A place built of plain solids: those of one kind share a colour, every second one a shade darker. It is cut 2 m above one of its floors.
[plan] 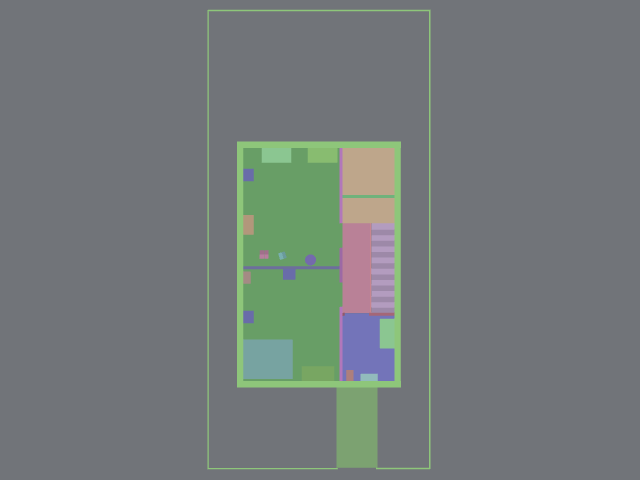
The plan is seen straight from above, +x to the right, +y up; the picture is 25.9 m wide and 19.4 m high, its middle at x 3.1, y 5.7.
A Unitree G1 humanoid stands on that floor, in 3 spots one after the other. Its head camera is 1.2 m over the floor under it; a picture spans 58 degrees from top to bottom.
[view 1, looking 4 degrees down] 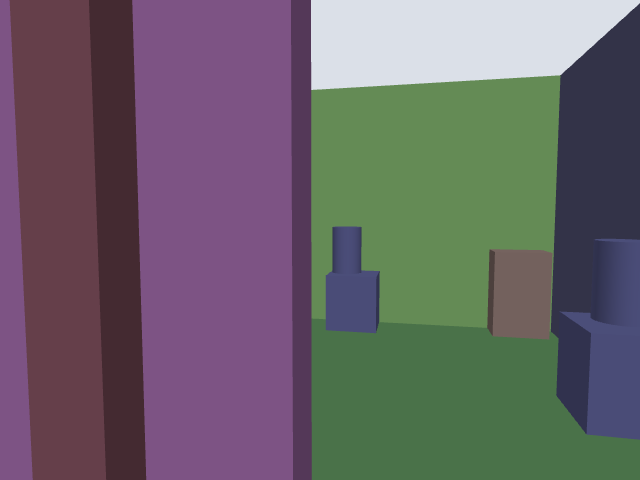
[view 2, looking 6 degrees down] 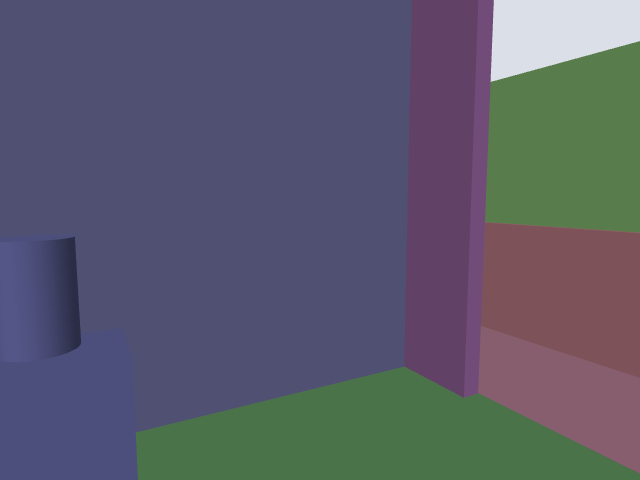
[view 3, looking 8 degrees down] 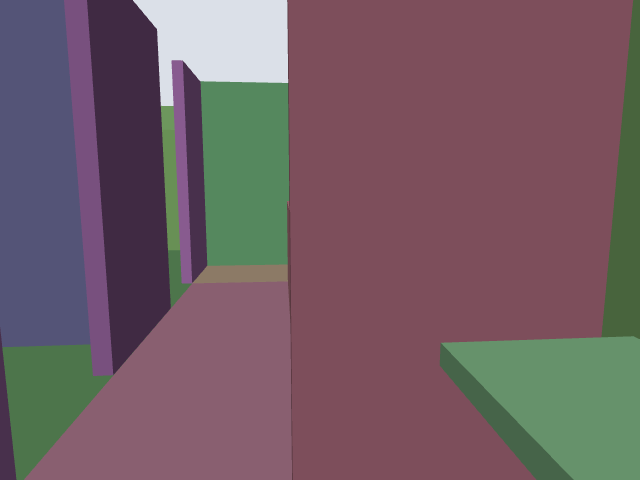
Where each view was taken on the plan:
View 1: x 4.59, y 3.17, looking -168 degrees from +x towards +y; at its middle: wall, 4.71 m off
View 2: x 1.95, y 2.25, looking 61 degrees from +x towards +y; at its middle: bedrooms_wall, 2.61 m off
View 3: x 5.06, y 1.35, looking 85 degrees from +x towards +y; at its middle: box_wall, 1.31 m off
